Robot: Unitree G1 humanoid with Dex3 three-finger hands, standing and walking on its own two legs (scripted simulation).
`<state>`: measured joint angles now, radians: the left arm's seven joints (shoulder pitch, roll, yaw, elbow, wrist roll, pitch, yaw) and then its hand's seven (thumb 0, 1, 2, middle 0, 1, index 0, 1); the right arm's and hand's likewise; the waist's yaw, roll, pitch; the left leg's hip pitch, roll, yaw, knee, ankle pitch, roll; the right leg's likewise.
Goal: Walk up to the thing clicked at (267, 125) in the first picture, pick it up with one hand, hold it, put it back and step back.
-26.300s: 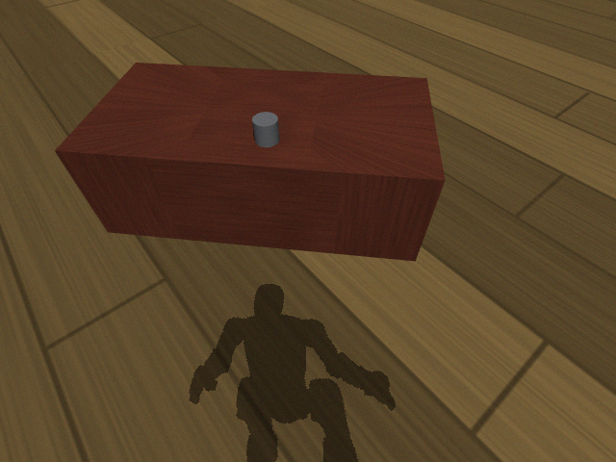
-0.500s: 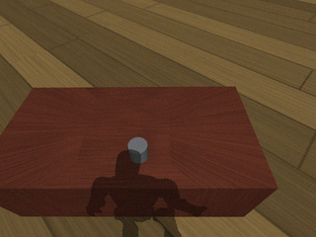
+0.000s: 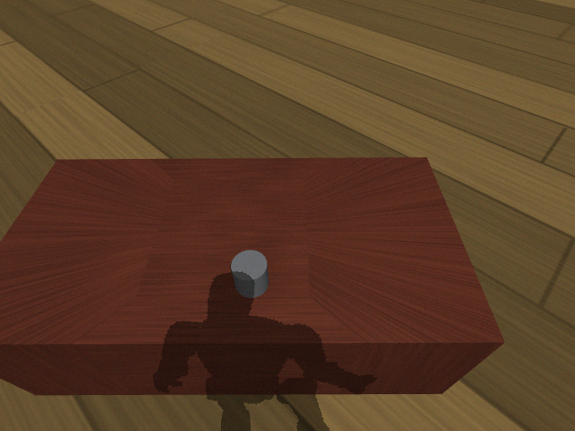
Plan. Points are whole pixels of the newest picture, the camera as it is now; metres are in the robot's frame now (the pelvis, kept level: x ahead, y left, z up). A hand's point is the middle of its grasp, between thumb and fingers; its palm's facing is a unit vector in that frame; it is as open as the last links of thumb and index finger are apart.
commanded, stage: stand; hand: left
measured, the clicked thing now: (250, 274) +0.52 +0.13 -0.29
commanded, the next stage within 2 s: step back in 0.40 s
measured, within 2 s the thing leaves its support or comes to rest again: neither
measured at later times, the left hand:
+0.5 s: hand out of the picture +0.08 +0.25 -0.16, palm faces -0.01 -0.94 -0.35, open 7.4 cm
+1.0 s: hand out of the picture -0.01 +0.23 -0.16, palm faces +0.04 -0.91 -0.42, open 7.4 cm
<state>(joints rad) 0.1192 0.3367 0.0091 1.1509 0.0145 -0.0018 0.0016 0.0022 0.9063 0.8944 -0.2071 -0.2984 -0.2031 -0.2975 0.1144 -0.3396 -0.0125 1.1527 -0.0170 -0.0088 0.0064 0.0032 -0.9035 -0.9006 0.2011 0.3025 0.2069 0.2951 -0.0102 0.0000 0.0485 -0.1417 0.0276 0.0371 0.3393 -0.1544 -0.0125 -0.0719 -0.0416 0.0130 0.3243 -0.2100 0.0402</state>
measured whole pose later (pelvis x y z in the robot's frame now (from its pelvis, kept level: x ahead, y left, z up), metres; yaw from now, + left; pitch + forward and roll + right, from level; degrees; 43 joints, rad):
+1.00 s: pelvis -0.11 -0.04 -0.02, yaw +3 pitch -1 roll +1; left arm 0.11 0.34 0.06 0.82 0.02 0.03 0.03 0.00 0.90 0.89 -0.21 -0.30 -0.21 -0.30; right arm 0.12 -0.40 -0.04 0.93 -0.01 0.07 -0.01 0.00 -0.90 -0.90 0.20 0.30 0.21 0.29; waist 0.02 0.03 0.21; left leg -0.34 -0.05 -0.08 0.87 -0.50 -0.01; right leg -0.36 -0.03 -0.05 0.63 -0.25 -0.03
